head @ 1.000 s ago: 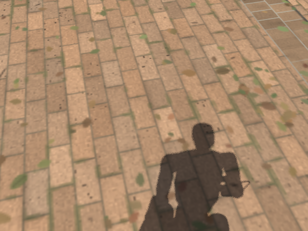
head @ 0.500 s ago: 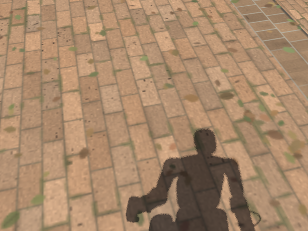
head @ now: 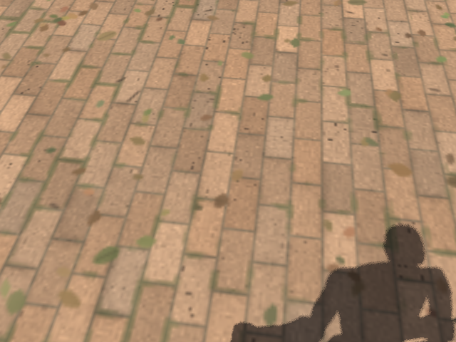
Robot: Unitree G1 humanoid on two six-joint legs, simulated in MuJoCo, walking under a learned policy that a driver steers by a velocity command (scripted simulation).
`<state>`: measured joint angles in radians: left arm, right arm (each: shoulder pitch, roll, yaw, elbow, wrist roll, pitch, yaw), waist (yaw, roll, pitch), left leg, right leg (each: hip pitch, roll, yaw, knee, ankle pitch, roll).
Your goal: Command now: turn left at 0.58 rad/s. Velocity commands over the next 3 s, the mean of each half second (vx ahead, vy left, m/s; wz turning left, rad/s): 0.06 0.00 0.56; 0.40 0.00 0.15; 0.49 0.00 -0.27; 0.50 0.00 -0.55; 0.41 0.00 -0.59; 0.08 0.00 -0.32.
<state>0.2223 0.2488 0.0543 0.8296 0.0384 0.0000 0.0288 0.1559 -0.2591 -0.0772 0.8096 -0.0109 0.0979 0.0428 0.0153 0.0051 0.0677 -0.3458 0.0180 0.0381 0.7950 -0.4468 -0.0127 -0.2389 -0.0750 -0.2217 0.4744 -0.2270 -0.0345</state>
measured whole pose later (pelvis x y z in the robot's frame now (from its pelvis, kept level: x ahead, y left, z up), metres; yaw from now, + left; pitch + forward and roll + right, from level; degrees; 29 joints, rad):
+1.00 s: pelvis +0.16 +0.07 +0.00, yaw +19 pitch +2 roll -1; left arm 0.47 0.21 0.03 0.92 0.01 -0.08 -0.01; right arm 0.07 -0.26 -0.03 0.75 -0.04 -0.02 0.06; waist 0.07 0.05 0.03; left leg -0.61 0.05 0.05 0.68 -0.11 0.03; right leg 0.10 0.05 0.00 0.17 -0.30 -0.04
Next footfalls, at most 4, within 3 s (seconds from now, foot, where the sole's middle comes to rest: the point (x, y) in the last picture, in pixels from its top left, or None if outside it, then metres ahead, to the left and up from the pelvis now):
0.08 left None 0.02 0.11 -0.78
0.62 right None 0.10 -0.06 -0.78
1.08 left None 0.33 0.24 -0.78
1.66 right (195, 281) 0.64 0.15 -0.78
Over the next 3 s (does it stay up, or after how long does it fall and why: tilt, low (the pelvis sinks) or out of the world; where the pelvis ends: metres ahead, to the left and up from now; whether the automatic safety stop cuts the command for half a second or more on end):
stays up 0.99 0.13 0.00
